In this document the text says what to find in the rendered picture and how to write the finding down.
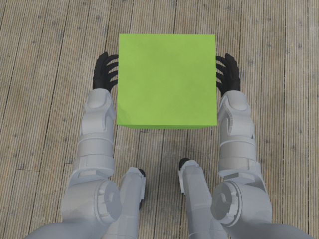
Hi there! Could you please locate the right robot upper arm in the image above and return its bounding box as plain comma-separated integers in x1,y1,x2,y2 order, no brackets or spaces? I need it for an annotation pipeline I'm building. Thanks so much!
210,180,315,239

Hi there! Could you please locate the left robot hand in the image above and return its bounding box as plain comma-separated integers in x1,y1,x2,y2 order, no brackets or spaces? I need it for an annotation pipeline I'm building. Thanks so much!
93,52,119,93

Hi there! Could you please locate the left robot upper arm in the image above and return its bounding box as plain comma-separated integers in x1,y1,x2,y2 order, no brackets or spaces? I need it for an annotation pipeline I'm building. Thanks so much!
23,179,123,239

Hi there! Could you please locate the left robot forearm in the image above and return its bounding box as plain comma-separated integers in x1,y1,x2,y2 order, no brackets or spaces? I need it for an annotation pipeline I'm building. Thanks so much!
64,88,116,194

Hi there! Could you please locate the right robot hand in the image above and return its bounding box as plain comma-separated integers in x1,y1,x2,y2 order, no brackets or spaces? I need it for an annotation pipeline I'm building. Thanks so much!
215,53,240,97

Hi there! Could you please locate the robot left shin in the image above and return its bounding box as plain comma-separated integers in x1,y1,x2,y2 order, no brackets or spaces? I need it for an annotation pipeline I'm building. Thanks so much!
121,167,142,181

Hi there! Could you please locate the right robot thigh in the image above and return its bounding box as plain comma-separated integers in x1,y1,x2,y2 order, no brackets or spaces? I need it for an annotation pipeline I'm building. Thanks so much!
178,165,228,239

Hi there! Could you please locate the carton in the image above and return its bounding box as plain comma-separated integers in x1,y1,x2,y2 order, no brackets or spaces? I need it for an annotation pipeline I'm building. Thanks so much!
117,34,217,129

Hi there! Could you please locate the right robot forearm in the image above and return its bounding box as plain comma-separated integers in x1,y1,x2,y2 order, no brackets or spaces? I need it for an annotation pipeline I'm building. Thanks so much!
217,90,269,197

